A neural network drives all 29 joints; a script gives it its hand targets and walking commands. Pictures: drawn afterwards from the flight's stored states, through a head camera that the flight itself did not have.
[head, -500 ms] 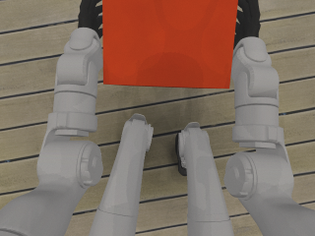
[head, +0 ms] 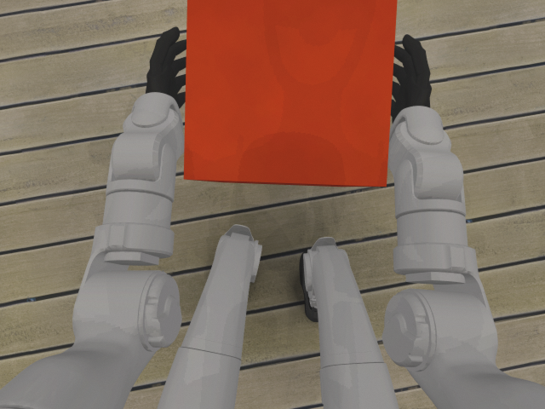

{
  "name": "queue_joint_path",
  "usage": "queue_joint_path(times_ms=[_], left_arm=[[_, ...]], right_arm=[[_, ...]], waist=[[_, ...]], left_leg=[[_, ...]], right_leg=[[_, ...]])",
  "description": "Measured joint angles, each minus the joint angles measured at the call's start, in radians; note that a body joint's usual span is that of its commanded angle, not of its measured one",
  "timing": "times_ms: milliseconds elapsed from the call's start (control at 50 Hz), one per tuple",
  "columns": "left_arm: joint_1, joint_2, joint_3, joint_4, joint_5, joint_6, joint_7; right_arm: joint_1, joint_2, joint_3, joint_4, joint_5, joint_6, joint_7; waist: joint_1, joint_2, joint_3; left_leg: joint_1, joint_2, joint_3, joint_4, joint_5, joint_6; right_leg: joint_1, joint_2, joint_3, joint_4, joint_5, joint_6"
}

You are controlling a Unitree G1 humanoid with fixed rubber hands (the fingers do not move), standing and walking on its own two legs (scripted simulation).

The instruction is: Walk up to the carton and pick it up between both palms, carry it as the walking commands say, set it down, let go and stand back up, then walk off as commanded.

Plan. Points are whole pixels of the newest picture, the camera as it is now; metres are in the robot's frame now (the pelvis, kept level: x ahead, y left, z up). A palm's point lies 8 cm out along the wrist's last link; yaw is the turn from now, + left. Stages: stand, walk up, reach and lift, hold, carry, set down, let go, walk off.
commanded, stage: reach and lift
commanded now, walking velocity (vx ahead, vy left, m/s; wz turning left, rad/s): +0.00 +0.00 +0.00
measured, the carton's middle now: (285, 112) +0.48 +0.03 -0.11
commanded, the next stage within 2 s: none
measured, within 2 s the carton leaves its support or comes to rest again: neither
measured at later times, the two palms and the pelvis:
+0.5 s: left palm (130, 80) +0.44 +0.17 +0.05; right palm (469, 91) +0.46 -0.13 +0.06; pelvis +0.06 +0.00 +0.07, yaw +0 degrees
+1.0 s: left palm (106, 63) +0.43 +0.16 +0.11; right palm (537, 81) +0.44 -0.14 +0.12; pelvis +0.14 +0.00 +0.13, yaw +1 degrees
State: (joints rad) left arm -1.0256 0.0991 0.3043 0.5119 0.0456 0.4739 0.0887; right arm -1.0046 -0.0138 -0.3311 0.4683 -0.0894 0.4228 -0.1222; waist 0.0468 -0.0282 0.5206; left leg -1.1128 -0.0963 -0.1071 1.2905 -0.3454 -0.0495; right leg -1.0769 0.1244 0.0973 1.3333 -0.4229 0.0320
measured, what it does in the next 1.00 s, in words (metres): rises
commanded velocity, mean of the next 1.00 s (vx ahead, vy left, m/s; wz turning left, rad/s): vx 0.00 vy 0.00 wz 0.00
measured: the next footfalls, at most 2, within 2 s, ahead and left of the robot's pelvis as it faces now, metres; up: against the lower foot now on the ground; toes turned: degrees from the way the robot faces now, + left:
none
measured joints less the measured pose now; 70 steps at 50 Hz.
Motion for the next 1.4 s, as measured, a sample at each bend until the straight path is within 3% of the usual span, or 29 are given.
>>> queue_joint_path(times_ms=[320,480,640,820,860,1060,1400], left_arm=[[0.188,-0.068,-0.002,0.004,0.048,-0.004,-0.016],[0.367,-0.132,0.057,0.112,0.132,-0.021,-0.057],[0.473,-0.167,0.092,0.128,0.202,-0.017,-0.092],[0.614,-0.181,0.000,0.008,0.168,0.000,-0.080],[0.651,-0.188,-0.013,-0.018,0.154,0.005,-0.076],[0.797,-0.214,-0.070,-0.146,0.132,0.062,-0.069],[0.781,-0.191,-0.096,-0.227,0.123,0.217,-0.063]], right_arm=[[0.188,0.047,0.006,0.020,-0.019,-0.011,0.024],[0.344,0.102,-0.017,0.150,-0.091,-0.022,0.053],[0.431,0.142,-0.048,0.188,-0.170,-0.020,0.086],[0.583,0.152,0.029,0.064,-0.124,-0.008,0.085],[0.624,0.152,0.050,0.032,-0.112,0.002,0.083],[0.781,0.157,0.115,-0.103,-0.085,0.058,0.085],[0.743,0.164,0.123,-0.161,-0.113,0.206,0.096]], waist=[[-0.005,-0.003,-0.177],[-0.013,0.003,-0.545],[-0.021,0.002,-0.619],[-0.018,0.002,-0.582],[-0.018,0.004,-0.579],[-0.024,0.012,-0.582],[-0.032,0.005,-0.534]], left_leg=[[0.129,0.008,-0.009,-0.176,0.032,0.005],[0.141,0.014,-0.012,-0.298,0.039,0.013],[0.324,0.018,-0.012,-0.428,0.040,0.023],[0.491,0.029,-0.018,-0.573,0.063,0.028],[0.528,0.031,-0.022,-0.607,0.079,0.014],[0.717,0.037,-0.032,-0.757,0.109,0.035],[0.922,0.041,-0.028,-0.833,0.143,0.037]], right_leg=[[0.127,-0.007,0.012,-0.177,0.037,-0.010],[0.140,-0.016,0.022,-0.305,0.042,-0.014],[0.321,-0.030,0.030,-0.432,0.050,-0.028],[0.490,-0.038,0.034,-0.584,0.078,-0.037],[0.529,-0.041,0.034,-0.620,0.086,-0.040],[0.723,-0.053,0.035,-0.781,0.129,-0.045],[0.921,-0.060,0.039,-0.846,0.160,-0.045]])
